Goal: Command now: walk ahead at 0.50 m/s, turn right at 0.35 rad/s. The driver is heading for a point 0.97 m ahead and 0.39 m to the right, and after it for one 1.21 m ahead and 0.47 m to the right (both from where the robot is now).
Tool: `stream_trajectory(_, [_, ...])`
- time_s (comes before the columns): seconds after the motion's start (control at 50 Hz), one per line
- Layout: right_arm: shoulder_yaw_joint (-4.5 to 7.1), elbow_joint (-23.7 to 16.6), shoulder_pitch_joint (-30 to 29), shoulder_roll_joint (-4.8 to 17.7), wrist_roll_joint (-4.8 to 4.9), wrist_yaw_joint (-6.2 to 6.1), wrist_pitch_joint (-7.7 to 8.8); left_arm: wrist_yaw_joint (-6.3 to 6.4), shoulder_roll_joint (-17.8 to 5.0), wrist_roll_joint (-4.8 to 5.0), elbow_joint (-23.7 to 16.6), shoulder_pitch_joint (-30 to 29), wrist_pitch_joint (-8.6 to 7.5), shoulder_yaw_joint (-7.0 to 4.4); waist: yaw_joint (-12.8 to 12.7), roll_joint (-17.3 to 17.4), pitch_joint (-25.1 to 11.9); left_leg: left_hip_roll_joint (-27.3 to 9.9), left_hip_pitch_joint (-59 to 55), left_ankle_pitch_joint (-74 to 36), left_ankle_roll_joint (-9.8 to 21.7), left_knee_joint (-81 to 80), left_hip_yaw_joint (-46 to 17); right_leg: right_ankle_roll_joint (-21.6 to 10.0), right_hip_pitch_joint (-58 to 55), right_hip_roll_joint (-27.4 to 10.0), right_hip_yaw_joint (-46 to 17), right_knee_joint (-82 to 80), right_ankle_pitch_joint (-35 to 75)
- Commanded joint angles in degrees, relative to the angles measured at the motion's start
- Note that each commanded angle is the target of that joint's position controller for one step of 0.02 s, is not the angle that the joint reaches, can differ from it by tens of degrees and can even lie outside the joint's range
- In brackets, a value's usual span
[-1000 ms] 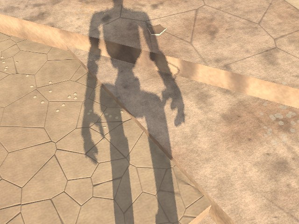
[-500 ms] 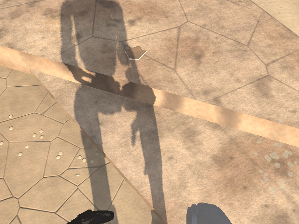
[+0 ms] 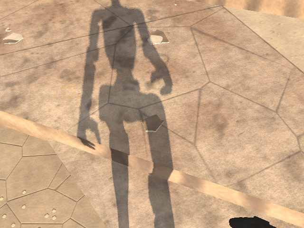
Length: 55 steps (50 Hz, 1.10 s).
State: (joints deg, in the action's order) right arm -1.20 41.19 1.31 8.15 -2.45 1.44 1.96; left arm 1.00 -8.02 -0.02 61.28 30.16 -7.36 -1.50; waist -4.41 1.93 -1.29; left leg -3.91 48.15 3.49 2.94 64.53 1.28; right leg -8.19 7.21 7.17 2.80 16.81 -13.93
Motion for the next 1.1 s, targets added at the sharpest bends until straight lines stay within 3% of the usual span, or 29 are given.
stream_trajectory(0.02, [0.68,-3.9,-5.0,3.0,1.07,0.18,0.39,0.73,-7.9,-0.39,-3.1,4.7,0.01,-1.80,0.5,-5.9,-0.2,2.4,0.3,-1.1,-1.8,-12.0,3.1,-0.6,-10.9,-13.9,-13.8,-3.9,40.8])
stream_trajectory(0.12, [0.63,-5.8,-10.8,4.7,1.87,-0.45,0.86,0.47,-8.5,-1.18,-3.7,6.9,1.62,-2.70,-0.3,-8.0,2.3,6.1,-4.7,8.6,-0.3,-24.6,6.1,-2.2,-16.5,-15.2,-15.8,-1.1,46.6])
stream_trajectory(0.16, [1.54,-3.6,-3.9,6.5,2.38,-1.33,1.65,0.44,-9.7,-1.37,-4.9,3.4,1.73,-3.13,3.1,-9.3,-0.8,9.3,-19.8,9.4,1.3,-30.3,6.1,-0.3,-12.6,-13.9,-14.2,6.5,61.2])
stream_trajectory(0.18, [2.68,-0.2,9.1,8.5,2.31,-2.02,2.51,-0.10,-10.3,-0.84,-6.2,0.0,1.27,-3.17,9.0,-9.7,-6.7,8.4,-35.3,8.7,3.5,-31.5,5.0,-0.2,-6.7,-13.8,-12.8,16.5,62.2])
stream_trajectory(0.2, [4.52,1.6,17.9,13.3,0.70,-2.47,3.03,-0.63,-7.0,1.64,-8.8,0.8,1.15,-2.92,11.1,-2.2,-16.4,-3.0,-59.0,10.0,8.8,-31.4,-10.3,3.9,12.1,-10.1,-11.6,32.8,49.9])
stream_trajectory(0.22, [6.17,1.5,23.4,15.4,0.47,-2.61,2.25,-0.68,-8.2,2.31,-11.1,-2.6,1.43,-2.82,15.7,5.0,-24.9,-16.5,-67.9,20.1,14.5,-40.9,-30.6,5.3,23.6,-2.1,-6.7,52.9,10.6])
stream_trajectory(0.24, [5.40,1.4,16.4,12.2,0.02,-3.13,1.94,-0.63,-9.7,0.07,-11.9,-5.0,1.70,-3.66,10.2,4.9,-18.8,-18.3,-61.0,21.0,14.2,-46.4,-35.3,4.0,29.3,-4.3,-8.2,61.6,-8.6])
stream_trajectory(0.26, [4.70,1.0,11.5,9.4,0.11,-3.29,1.96,-0.66,-9.3,-0.86,-12.6,-6.8,2.30,-3.77,7.3,-0.7,-9.8,-17.3,-51.6,21.5,12.8,-48.0,-29.8,3.6,30.9,-7.4,-8.1,62.2,-6.0])
stream_trajectory(0.28, [4.30,1.9,10.1,7.5,0.37,-3.27,2.49,-0.90,-7.8,-1.39,-13.2,-8.5,2.86,-3.44,5.7,-3.8,-4.7,-16.0,-45.8,17.8,11.1,-49.7,-24.6,3.2,31.5,-9.5,-8.0,61.5,-4.7])
stream_trajectory(0.3, [4.11,3.4,9.4,6.2,0.55,-3.46,2.88,-0.97,-6.7,-1.70,-13.9,-8.3,3.73,-3.42,3.4,-2.7,-0.6,-14.4,-41.7,15.0,9.6,-50.6,-20.0,3.7,31.6,-10.5,-8.5,62.6,-4.0])
stream_trajectory(0.32, [3.79,4.4,10.3,4.4,0.41,-3.52,3.44,-1.15,-6.4,-2.01,-14.4,-8.6,4.61,-3.49,2.6,-1.9,1.3,-12.9,-39.0,12.4,8.3,-51.6,-16.1,3.7,31.0,-10.8,-8.3,61.8,-4.7])
stream_trajectory(0.36, [3.97,6.0,12.2,4.7,0.68,-3.41,4.65,-1.81,-5.2,-1.99,-16.1,-10.1,5.93,-3.27,1.4,-0.6,2.6,-12.9,-36.8,11.7,7.2,-53.8,-11.6,3.4,31.2,-11.6,-8.2,58.8,-5.0])
stream_trajectory(0.48, [5.92,6.2,13.5,11.6,0.42,-2.66,5.77,-5.01,-7.2,-2.22,-21.9,-20.4,7.30,-3.05,2.2,2.6,3.3,-12.3,-34.1,6.4,6.5,-58.6,2.3,4.8,27.0,-13.3,-3.6,38.3,3.2])
stream_trajectory(0.58, [7.13,5.9,16.6,14.6,0.28,-2.03,5.10,-5.40,-8.2,-2.53,-25.3,-29.0,7.18,-2.99,6.2,2.3,4.4,-12.0,-40.3,4.0,4.3,-55.8,9.4,4.0,22.4,-11.0,2.9,23.9,1.4])
stream_trajectory(0.62, [7.36,6.4,18.3,15.3,0.49,-2.00,3.93,-4.73,-8.9,-3.11,-25.3,-26.0,7.14,-3.33,5.3,3.9,1.9,-12.4,-42.8,-6.8,4.2,-47.9,11.6,2.6,17.2,-8.0,5.5,22.3,-3.8])
stream_trajectory(0.66, [7.28,5.7,18.0,15.5,1.36,-1.61,2.36,-3.83,-10.3,-3.04,-20.9,-12.4,5.92,-4.66,-0.6,-0.3,-5.0,-9.0,-40.1,-20.7,2.7,-25.3,15.5,0.4,1.1,-1.7,7.3,14.9,-2.7])
stream_trajectory(0.68, [6.68,3.5,16.1,13.7,0.80,-1.52,1.94,-2.99,-14.3,-3.77,-18.9,-3.7,5.42,-5.97,-4.7,-5.6,-7.8,-7.2,-27.8,-6.0,0.0,-8.5,15.2,-1.4,-10.6,-8.5,-4.2,10.5,-6.7])
stream_trajectory(0.7, [5.04,-2.0,15.6,6.7,1.14,-0.78,2.27,-1.85,-23.0,-3.40,-20.4,-5.7,5.36,-7.32,-0.4,-20.1,-7.9,1.3,-5.5,26.9,-4.2,8.6,10.7,-8.1,-19.4,-23.8,-35.4,1.6,-4.1])
stream_trajectory(0.72, [5.48,-2.9,11.6,10.4,0.47,-0.51,2.44,-1.43,-21.3,-2.27,-21.0,-4.2,6.02,-7.32,-3.0,-10.9,-9.3,1.2,1.0,23.5,-4.6,17.5,1.5,-12.2,-19.2,-26.0,-42.4,-2.9,-0.9])
stream_trajectory(0.74, [5.14,-3.5,10.2,9.3,0.72,-0.25,2.86,-0.94,-19.0,-1.95,-20.6,-6.4,6.09,-6.56,-0.8,-8.0,-4.8,-1.4,3.6,17.9,-4.2,19.5,0.1,-11.8,-15.5,-25.2,-34.9,-0.6,0.8])
stream_trajectory(0.78, [4.77,-2.7,11.2,8.7,-0.14,-0.24,3.17,-0.74,-14.9,-1.35,-21.0,-9.9,5.33,-5.14,2.7,-3.7,-1.9,-3.2,0.8,16.0,-3.8,19.4,-0.5,-8.5,-5.9,-19.5,-25.7,1.0,9.6])
stream_trajectory(0.8, [4.74,-2.7,12.6,8.8,-0.62,0.00,2.55,-0.71,-13.0,-1.09,-21.5,-11.5,4.77,-4.39,4.6,-3.6,-1.9,-3.4,-1.1,15.2,-3.9,20.1,-1.1,-7.9,-1.9,-18.1,-23.7,0.7,13.2])
stream_trajectory(0.84, [4.47,-3.8,12.0,8.0,-0.79,0.17,0.93,-0.75,-12.8,-0.79,-20.9,-10.7,3.66,-4.01,5.8,-3.6,-1.5,-2.7,0.1,14.6,-4.1,21.3,-0.6,-8.1,1.6,-16.6,-21.8,-0.2,17.2])
stream_trajectory(0.92, [2.50,-10.5,-0.4,3.7,-0.45,-1.53,-0.43,-0.34,-13.1,-1.55,-17.1,-0.4,2.28,-3.49,1.9,-5.7,1.1,-1.0,26.5,23.8,-2.7,46.8,0.1,-11.9,-5.5,-19.9,-28.7,-0.5,9.1])
stream_trajectory(0.96, [0.99,-15.1,-7.8,2.4,-0.55,-1.93,0.12,-0.21,-12.8,-1.69,-15.0,2.0,1.73,-2.87,1.6,-3.6,4.8,-1.5,36.4,26.5,-1.3,48.2,-1.2,-9.8,-6.3,-20.0,-29.4,-2.3,1.5])
stream_trajectory(1.0, [-0.55,-19.4,-13.1,1.3,-0.76,-1.48,0.02,0.17,-11.9,-1.09,-13.1,2.3,2.19,-2.41,1.7,-3.9,6.7,-1.2,32.2,26.7,-0.9,37.7,1.3,-6.7,-0.1,-15.6,-26.2,-6.0,-0.5])
stream_trajectory(1.04, [-0.69,-20.8,-11.2,2.3,-1.08,-0.51,-1.26,1.36,-13.2,-0.49,-14.0,-0.2,3.10,-2.86,2.9,-4.1,4.0,-1.5,13.2,20.1,-0.3,22.4,2.9,-6.7,5.7,-15.4,-22.9,-13.8,11.6])
stream_trajectory(1.08, [-0.63,-18.3,-4.8,1.7,-0.32,-0.31,-1.95,0.92,-14.1,0.22,-15.1,-4.4,3.20,-3.01,5.2,-5.4,0.2,0.2,-4.2,17.9,2.2,11.9,5.7,-4.8,6.3,-15.0,-15.6,-14.1,31.5])
stream_trajectory(1.1, [0.09,-15.9,0.6,2.6,0.36,-0.64,-2.03,0.22,-14.9,0.68,-15.4,-6.2,3.04,-3.09,7.8,-6.3,-2.7,3.0,-14.2,18.7,3.5,6.6,7.8,-3.6,5.7,-14.1,-11.8,-9.3,51.2])
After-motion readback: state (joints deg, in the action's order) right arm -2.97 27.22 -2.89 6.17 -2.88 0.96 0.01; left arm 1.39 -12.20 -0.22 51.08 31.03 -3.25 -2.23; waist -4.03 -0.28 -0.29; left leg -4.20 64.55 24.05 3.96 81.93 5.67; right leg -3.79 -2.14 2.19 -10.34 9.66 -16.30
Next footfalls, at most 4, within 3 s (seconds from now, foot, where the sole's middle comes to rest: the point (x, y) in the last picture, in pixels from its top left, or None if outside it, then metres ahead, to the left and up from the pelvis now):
0.18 left None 0.29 0.11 -0.74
0.68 right None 0.39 -0.18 -0.74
1.16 left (228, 148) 0.79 -0.22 -0.62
1.72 right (293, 126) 0.92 -0.52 -0.62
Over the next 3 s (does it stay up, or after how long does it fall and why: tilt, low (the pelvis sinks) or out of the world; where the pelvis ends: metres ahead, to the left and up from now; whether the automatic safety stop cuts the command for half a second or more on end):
stays up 1.15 -0.59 0.16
